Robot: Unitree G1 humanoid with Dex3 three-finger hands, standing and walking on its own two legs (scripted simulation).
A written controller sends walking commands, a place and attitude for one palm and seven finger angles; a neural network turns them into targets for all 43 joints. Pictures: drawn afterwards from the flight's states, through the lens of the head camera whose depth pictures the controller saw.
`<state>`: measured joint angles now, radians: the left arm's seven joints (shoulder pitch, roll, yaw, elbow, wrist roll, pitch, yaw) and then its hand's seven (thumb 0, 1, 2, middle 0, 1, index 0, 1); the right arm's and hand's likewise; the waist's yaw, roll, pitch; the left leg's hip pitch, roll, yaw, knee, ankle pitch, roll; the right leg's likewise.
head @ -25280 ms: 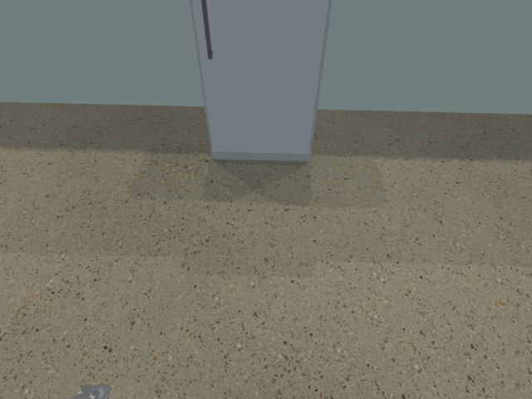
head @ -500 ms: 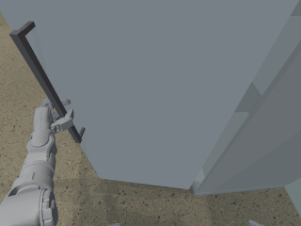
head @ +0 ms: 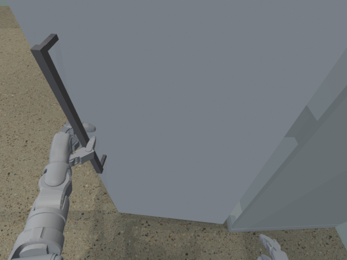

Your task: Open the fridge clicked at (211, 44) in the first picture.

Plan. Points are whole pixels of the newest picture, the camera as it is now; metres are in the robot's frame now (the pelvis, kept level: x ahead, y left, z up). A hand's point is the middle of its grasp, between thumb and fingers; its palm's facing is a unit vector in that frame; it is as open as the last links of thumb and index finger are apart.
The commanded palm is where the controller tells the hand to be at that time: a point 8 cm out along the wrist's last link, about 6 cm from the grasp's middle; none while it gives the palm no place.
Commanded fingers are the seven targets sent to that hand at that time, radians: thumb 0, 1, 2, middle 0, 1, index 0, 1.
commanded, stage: loosen the grip on the handle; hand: left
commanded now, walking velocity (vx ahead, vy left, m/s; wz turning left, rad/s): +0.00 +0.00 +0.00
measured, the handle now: (82, 122) +0.40 +0.25 +0.09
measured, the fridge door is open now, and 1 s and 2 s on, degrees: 82 80 80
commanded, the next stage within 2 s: slip the hand off the handle in 0.56 s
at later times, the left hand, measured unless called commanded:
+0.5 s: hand (89, 150) +0.37 +0.24 +0.02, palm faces +0.22 -0.94 -0.25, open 13.2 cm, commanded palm +0.33 +0.28 +0.04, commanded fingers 0.00 -0.55 0.20 -0.25 -1.15 -0.25 -1.15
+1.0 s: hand (64, 149) +0.36 +0.30 +0.02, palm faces +0.26 -0.94 -0.24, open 14.5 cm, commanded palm +0.33 +0.33 +0.03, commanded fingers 0.00 -0.55 0.20 -0.25 -1.15 -0.25 -1.15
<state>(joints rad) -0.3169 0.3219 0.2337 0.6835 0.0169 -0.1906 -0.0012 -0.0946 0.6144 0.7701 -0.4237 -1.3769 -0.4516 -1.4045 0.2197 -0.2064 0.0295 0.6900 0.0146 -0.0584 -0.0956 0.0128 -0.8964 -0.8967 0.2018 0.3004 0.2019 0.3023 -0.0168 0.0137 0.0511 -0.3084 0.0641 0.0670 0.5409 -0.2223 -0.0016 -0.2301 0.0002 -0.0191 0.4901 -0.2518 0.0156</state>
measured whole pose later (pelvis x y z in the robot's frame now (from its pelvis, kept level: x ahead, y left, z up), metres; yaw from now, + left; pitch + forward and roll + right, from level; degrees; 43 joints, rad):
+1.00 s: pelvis +0.02 +0.00 -0.03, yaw +0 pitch +10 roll -2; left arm -0.29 0.45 0.37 0.68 -0.06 -0.21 -0.14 -0.01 -0.54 0.20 -0.25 -1.15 -0.28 -1.17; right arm 0.30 -0.27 0.00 0.64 0.03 -0.07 -0.07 0.01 -0.90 -0.90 0.20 0.30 0.20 0.30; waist -0.01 0.01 -0.11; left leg -0.64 0.03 0.00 0.83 -0.37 0.01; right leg -0.56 0.00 -0.03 0.79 -0.41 0.01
